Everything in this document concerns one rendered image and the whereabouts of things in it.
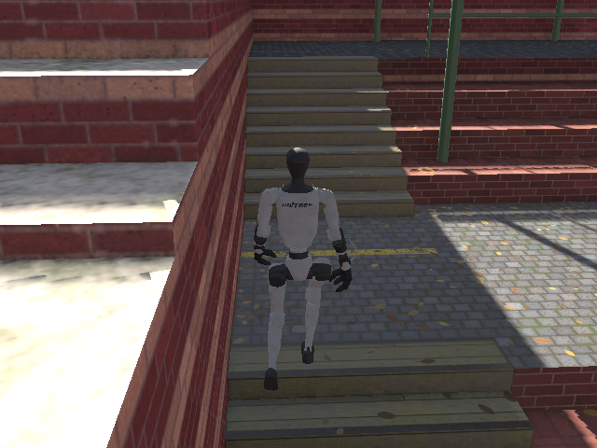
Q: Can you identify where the robot left hand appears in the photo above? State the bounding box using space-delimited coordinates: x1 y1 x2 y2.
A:
254 249 276 265

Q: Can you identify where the robot right upper arm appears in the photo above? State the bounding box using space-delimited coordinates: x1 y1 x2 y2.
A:
317 188 341 241

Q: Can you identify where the robot right hand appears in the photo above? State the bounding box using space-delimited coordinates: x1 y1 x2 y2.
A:
329 267 353 292

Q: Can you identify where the left robot shin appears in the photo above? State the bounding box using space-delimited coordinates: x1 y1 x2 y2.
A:
268 313 282 370

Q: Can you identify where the left robot thigh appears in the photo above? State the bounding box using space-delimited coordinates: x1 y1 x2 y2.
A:
268 263 287 327

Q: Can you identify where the right robot forearm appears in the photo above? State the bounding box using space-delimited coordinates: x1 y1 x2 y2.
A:
332 227 351 271

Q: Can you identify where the robot left upper arm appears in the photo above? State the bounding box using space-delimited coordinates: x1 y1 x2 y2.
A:
257 188 278 238

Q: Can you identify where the left robot forearm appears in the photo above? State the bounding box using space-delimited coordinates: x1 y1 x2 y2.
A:
254 224 267 254

